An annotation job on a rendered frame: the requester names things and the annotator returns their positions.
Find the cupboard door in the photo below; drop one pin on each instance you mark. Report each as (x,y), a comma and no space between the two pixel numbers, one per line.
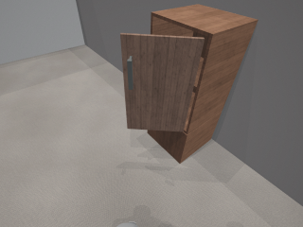
(164,73)

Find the handle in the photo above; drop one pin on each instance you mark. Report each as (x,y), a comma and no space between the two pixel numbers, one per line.
(130,73)

